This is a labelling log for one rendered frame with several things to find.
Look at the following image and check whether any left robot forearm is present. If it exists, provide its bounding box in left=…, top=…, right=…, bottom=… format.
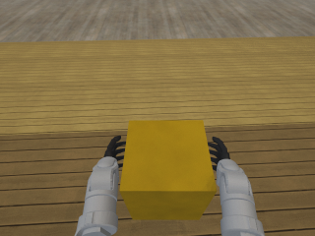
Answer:
left=74, top=156, right=119, bottom=236

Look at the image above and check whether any right robot forearm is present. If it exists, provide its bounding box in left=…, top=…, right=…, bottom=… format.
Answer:
left=216, top=158, right=265, bottom=236

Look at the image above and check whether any carton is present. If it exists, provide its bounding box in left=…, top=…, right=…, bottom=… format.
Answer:
left=119, top=120, right=217, bottom=220

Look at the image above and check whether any right robot hand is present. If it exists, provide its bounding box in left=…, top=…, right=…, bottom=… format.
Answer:
left=208, top=137, right=230, bottom=171

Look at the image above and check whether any left robot hand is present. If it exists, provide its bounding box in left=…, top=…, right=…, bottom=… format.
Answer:
left=104, top=135, right=126, bottom=168

